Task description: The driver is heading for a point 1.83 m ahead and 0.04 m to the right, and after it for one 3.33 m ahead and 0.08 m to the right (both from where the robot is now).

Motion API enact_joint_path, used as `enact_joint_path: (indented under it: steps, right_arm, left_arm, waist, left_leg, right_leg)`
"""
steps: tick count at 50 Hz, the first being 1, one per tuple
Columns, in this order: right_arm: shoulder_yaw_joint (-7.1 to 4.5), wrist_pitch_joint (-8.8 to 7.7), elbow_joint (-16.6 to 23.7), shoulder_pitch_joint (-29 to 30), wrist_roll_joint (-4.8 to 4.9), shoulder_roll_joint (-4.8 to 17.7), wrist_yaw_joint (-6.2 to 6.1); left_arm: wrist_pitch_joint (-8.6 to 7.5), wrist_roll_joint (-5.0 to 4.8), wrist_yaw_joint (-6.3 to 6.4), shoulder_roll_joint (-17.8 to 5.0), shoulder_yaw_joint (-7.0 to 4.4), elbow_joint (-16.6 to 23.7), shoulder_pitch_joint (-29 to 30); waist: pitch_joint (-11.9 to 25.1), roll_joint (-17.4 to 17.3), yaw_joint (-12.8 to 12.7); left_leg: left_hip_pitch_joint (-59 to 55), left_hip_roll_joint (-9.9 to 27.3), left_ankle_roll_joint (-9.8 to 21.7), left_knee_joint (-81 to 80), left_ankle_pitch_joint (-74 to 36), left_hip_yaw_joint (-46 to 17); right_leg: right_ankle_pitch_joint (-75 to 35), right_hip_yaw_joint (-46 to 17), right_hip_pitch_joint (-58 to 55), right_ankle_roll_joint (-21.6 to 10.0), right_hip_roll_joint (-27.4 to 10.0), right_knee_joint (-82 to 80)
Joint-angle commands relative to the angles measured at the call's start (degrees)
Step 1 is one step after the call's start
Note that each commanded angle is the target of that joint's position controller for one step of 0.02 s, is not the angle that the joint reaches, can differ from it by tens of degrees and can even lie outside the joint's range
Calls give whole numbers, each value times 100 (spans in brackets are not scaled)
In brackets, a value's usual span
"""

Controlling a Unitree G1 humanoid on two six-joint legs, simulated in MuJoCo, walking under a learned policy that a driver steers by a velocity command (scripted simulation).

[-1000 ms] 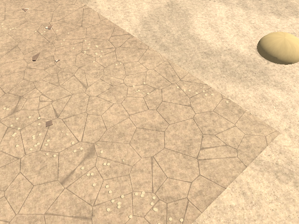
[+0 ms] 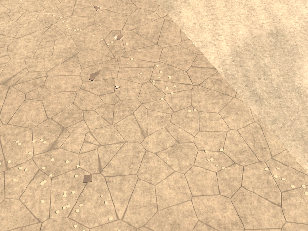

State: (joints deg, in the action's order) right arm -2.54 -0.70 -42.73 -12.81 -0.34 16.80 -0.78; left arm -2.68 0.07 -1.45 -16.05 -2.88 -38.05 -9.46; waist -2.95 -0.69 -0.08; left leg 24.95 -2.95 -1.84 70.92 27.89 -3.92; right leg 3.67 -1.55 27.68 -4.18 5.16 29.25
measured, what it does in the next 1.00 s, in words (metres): steps on the spot: left foot, then right foot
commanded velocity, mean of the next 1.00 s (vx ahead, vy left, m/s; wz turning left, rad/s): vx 0.04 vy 0.00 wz -0.20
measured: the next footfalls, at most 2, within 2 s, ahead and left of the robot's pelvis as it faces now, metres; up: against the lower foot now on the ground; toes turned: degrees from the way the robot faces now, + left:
left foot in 0.32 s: +0.18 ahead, +0.15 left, +0.00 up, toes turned -15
right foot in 0.62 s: +0.09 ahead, -0.10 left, +0.00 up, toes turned -8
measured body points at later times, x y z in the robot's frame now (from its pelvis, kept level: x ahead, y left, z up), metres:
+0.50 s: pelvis +0.09 +0.05 +0.02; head +0.12 +0.07 +0.47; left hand +0.30 +0.29 -0.09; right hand +0.18 -0.24 -0.07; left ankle +0.14 +0.16 -0.72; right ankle +0.05 -0.09 -0.67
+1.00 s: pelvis +0.10 +0.02 +0.01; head +0.10 +0.02 +0.46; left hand +0.25 +0.24 -0.11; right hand +0.15 -0.26 -0.11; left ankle +0.14 +0.16 -0.72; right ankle +0.05 -0.10 -0.72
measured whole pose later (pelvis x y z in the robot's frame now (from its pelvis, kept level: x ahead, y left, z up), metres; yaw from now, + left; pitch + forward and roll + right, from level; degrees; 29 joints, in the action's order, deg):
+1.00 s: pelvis +0.10 +0.02 +0.01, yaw -12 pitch -2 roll +0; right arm -3.0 0.4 -46.6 -11.7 -0.7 13.6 -1.5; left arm 0.1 0.4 1.0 -11.9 -1.7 -47.8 -12.4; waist -1.8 0.0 0.7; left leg 13.6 0.8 -2.3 30.3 15.1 -2.8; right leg 19.1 -4.2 10.7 0.6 0.5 31.6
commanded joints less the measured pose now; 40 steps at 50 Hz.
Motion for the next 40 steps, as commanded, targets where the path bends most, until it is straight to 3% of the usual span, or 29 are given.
enact_joint_path:
  steps: [1, 4, 6, 9, 12, 15, 16, 17, 18, 19, 20, 22, 24, 26, 28, 30, 31, 32, 33, 34, 35, 40]
  right_arm:
    - [-176, 97, 462, -241, -38, 543, -91]
    - [-143, 52, 416, -274, -89, 398, -149]
    - [-147, 56, 431, -138, -84, 423, -158]
    - [-163, 49, 551, 197, -33, 435, -150]
    - [-171, -41, 574, 261, -2, 436, -97]
    - [-192, -144, 569, 86, -11, 364, -14]
    - [-248, -159, 643, 41, -114, 639, -22]
    - [-345, -109, 675, 316, -258, 1139, -44]
    - [-274, -106, 684, 271, -327, 732, -30]
    - [-231, -122, 712, 293, -240, 603, -26]
    - [-243, -126, 699, 331, -150, 626, -26]
    - [-221, -123, 659, 422, -26, 576, -31]
    - [-193, -67, 616, 529, -42, 476, 5]
    - [-201, 1, 558, 417, -38, 458, 20]
    - [-206, 51, 488, 303, 6, 509, 26]
    - [-182, 19, 411, 128, 64, 455, 39]
    - [-151, -52, 390, 34, -1, 404, 68]
    - [-132, -144, 405, -112, -114, 360, 138]
    - [-92, -179, 382, 23, -128, 226, 143]
    - [-116, -166, 365, 325, -121, 372, 131]
    - [-119, -136, 381, 446, -104, 320, 110]
    - [-135, -12, 266, 289, -61, 246, 2]
  left_arm:
    - [119, 58, 88, -799, -241, 495, 56]
    - [170, 53, 188, -961, -322, 470, -23]
    - [239, -14, 264, -1036, -366, 486, -25]
    - [371, -64, 334, -1045, -383, 515, 12]
    - [448, -27, 331, -919, -347, 498, -60]
    - [488, -59, 306, -686, -238, 448, -73]
    - [469, -19, 293, -490, -168, 400, -331]
    - [412, -10, 267, -330, -131, 468, -582]
    - [344, 34, 267, -665, -208, 488, -333]
    - [333, 14, 263, -932, -305, 458, -194]
    - [371, -19, 277, -914, -341, 339, -221]
    - [466, -27, 302, -662, -296, 218, -298]
    - [498, -41, 282, -335, -182, 160, -294]
    - [485, -62, 255, -169, -105, 170, -66]
    - [483, -102, 237, -241, -132, 85, -98]
    - [468, -31, 223, -362, -146, -24, -172]
    - [470, 34, 249, -610, -180, 26, -179]
    - [492, 61, 284, -937, -252, 11, -184]
    - [488, 58, 239, -696, -229, -102, -126]
    - [464, 73, 198, -460, -171, -75, -62]
    - [429, 98, 201, -381, -139, -136, -66]
    - [278, 49, 233, -351, -89, -313, -156]
  waist:
    - [728, 483, 186]
    - [998, 650, 171]
    - [1186, 614, 102]
    - [1055, 750, -12]
    - [1036, 890, -110]
    - [963, 872, 88]
    - [984, 435, 12]
    - [768, -1063, -417]
    - [810, -1378, -135]
    - [758, -1078, -30]
    - [720, -793, -36]
    - [671, -631, -69]
    - [720, -736, -122]
    - [859, -1016, 45]
    - [902, -1087, 43]
    - [830, -914, 12]
    - [926, -572, 69]
    - [980, 174, 292]
    - [983, 647, 221]
    - [730, 433, 60]
    - [636, 375, 51]
    - [306, 389, 94]
  left_leg:
    - [562, 382, -50, -716, -385, -150]
    - [217, 279, -216, -1551, -579, -88]
    - [157, 265, -279, -1892, -999, -186]
    - [123, 194, -315, -2406, -1215, -256]
    - [-122, 215, -264, -3002, -1149, -174]
    - [-1045, 262, 6, -4573, -1845, -20]
    - [-1522, 966, 266, -4971, -2150, -634]
    - [-1588, 1820, 955, -5185, -2890, -1734]
    - [-1289, 2308, 1576, -5337, -3095, -2339]
    - [-1329, 2252, 1691, -5263, -3229, -2258]
    - [-1417, 2046, 1576, -5132, -3405, -1941]
    - [-1554, 1800, 1369, -4946, -3918, -1469]
    - [-1520, 1433, 1215, -4827, -4392, -918]
    - [-1661, 1299, 1210, -4734, -4601, -748]
    - [-1801, 1291, 1221, -4629, -4445, -800]
    - [-1571, 1171, 926, -4641, -3808, -804]
    - [-1247, 1090, 648, -4607, -3184, -729]
    - [-947, 745, 415, -4474, -2588, -381]
    - [-1251, 476, 168, -4511, -1993, -19]
    - [-1303, 440, 57, -4398, -1877, 41]
    - [-1343, 450, 58, -4363, -1954, 62]
    - [-1427, 450, 87, -4321, -2146, 40]
  right_leg:
    - [400, -2134, -791, -928, -1387, -1362]
    - [-509, -1888, -640, -1019, -1284, -1191]
    - [22, -1985, -694, -954, -1253, -1150]
    - [1151, -2238, -662, -817, -1128, -1190]
    - [1005, -2343, -903, -756, -1161, -961]
    - [528, -2295, -882, -478, -959, -451]
    - [1101, -2032, -596, -159, -689, 15]
    - [2111, -1013, 52, 213, 98, 724]
    - [2833, -779, 13, 467, 8, 1531]
    - [2907, -797, 85, 616, -83, 2248]
    - [2843, -792, 214, 727, -79, 2688]
    - [2594, -830, 268, 875, -192, 2930]
    - [2405, -445, -147, 965, -300, 2227]
    - [2193, -165, -650, 1000, -400, 1268]
    - [1556, -29, -1088, 952, -393, 210]
    - [309, -109, -1808, 731, -451, -928]
    - [-334, -449, -2281, 573, -809, -781]
    - [-1084, -676, -2495, 313, -1116, -322]
    - [-114, -639, -1964, 115, -1027, -303]
    - [359, -648, -1672, 134, -932, -423]
    - [527, -639, -1504, 208, -913, -482]
    - [578, -573, -1191, 346, -810, -468]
